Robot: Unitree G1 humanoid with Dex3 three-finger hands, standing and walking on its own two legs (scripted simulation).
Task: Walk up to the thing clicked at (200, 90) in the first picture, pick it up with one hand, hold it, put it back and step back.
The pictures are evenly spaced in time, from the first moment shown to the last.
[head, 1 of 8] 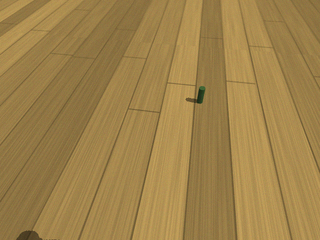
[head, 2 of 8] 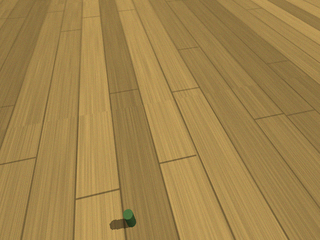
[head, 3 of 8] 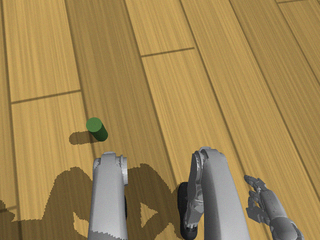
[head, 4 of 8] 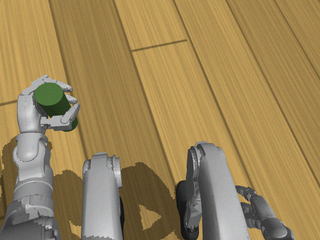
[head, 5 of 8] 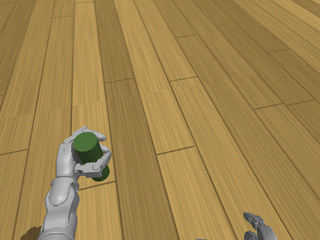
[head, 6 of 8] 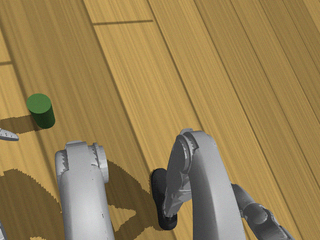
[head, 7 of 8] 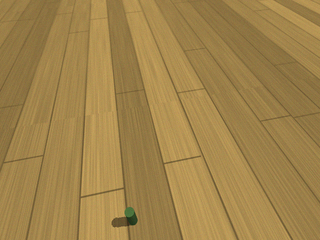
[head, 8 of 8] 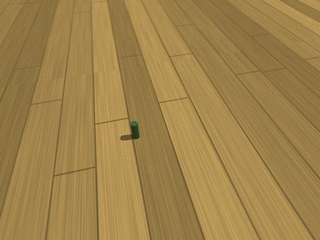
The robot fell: no
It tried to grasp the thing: yes
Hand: left
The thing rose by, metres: 0.69
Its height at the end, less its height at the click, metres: +0.00
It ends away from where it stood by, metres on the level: 0.01
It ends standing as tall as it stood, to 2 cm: yes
